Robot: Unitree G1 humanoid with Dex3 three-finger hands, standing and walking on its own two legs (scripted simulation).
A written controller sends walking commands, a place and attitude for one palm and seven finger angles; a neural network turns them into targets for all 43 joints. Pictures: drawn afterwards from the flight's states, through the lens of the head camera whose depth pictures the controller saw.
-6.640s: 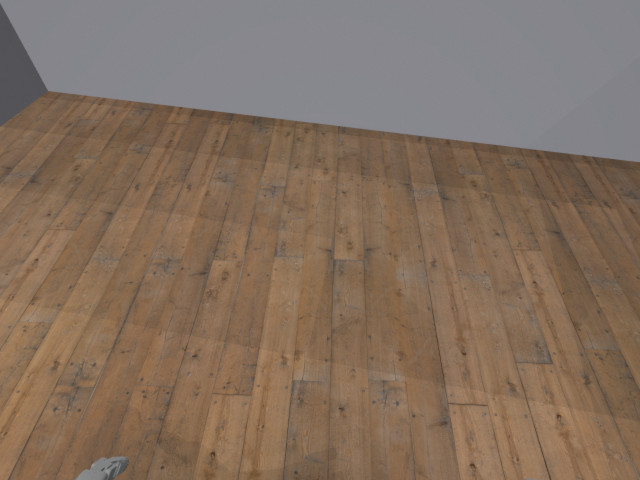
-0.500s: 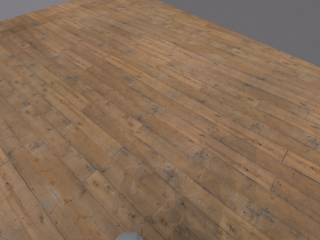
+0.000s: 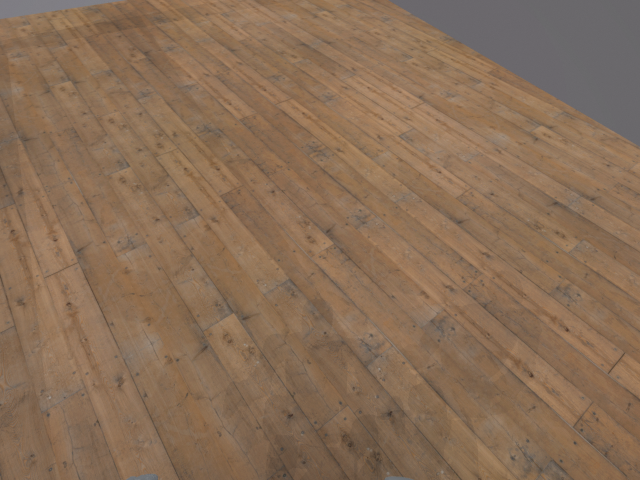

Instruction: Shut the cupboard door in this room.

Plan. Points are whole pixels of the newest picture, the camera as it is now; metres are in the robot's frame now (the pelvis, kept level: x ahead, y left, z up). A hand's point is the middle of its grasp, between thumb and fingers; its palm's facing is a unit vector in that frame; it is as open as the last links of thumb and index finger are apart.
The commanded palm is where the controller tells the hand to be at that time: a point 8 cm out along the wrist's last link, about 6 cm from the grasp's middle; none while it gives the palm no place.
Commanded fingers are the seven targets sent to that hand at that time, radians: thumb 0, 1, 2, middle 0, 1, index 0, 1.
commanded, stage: turn or walk to find it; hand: left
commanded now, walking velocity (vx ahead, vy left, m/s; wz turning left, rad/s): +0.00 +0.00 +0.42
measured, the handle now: out of the picture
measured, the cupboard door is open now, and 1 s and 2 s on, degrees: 88 88 88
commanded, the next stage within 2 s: none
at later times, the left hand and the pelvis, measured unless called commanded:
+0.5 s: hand out of the picture -0.04 +0.15 -0.16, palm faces +0.27 -0.93 -0.26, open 7.4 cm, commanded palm none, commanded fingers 0.00 0.90 0.90 -0.20 -0.30 -0.20 -0.30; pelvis -0.05 -0.05 +0.00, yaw +14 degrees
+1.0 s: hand out of the picture -0.09 +0.19 -0.16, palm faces +0.44 -0.86 -0.27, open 7.4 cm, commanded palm none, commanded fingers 0.00 0.90 0.90 -0.20 -0.30 -0.20 -0.30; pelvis -0.08 -0.04 -0.01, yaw +25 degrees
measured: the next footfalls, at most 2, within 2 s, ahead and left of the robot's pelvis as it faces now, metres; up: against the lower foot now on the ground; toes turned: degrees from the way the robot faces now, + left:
right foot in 0.14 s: +0.04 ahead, -0.14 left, +0.00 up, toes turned +1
left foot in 0.62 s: -0.08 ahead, +0.10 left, +0.00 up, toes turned +21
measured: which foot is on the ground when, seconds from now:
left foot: down 0.00-0.14, up 0.16-0.60, down 0.62-1.00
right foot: up 0.00-0.12, down 0.14-0.62, up 0.64-1.00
